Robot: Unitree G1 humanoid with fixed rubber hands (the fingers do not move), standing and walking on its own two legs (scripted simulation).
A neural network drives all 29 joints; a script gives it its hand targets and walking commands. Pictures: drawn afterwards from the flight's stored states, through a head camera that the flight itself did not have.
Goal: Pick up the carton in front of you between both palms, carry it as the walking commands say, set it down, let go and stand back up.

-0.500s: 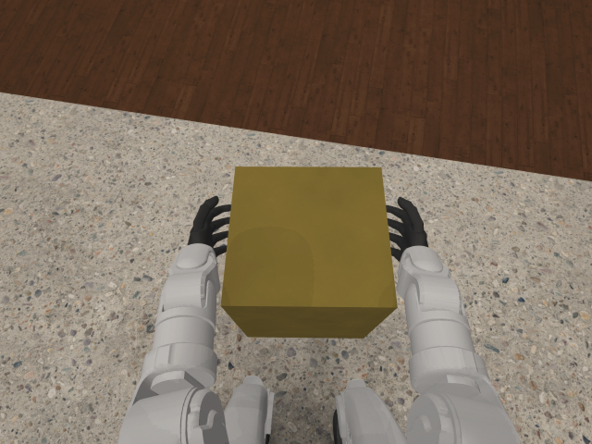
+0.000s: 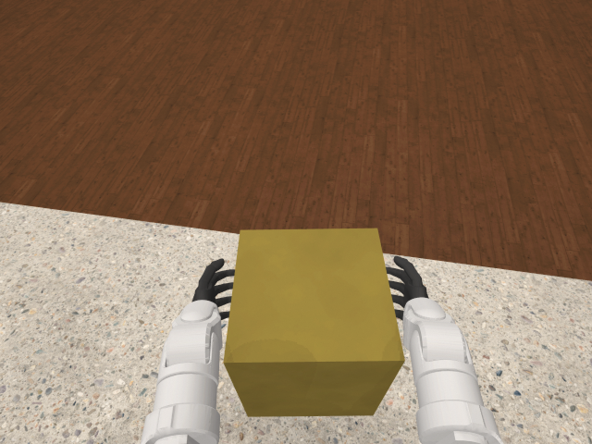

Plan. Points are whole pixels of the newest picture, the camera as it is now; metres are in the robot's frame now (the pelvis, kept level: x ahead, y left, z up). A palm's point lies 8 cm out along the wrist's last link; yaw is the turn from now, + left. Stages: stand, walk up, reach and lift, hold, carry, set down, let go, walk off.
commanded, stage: reach and lift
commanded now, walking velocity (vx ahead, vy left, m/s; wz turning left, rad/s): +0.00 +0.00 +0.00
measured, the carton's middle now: (309, 327) +0.31 +0.00 -0.05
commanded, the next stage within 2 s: hold in 0.94 s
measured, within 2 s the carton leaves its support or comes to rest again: neither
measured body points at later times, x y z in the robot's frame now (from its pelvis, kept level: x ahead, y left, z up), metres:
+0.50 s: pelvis +0.00 +0.00 +0.00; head -0.02 +0.01 +0.45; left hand +0.31 +0.15 +0.03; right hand +0.31 -0.15 +0.03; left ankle +0.02 +0.13 -0.74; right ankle +0.01 -0.13 -0.74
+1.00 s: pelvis +0.01 +0.00 +0.01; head -0.02 +0.00 +0.46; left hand +0.31 +0.15 +0.04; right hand +0.31 -0.15 +0.04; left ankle +0.02 +0.13 -0.74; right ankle +0.01 -0.13 -0.74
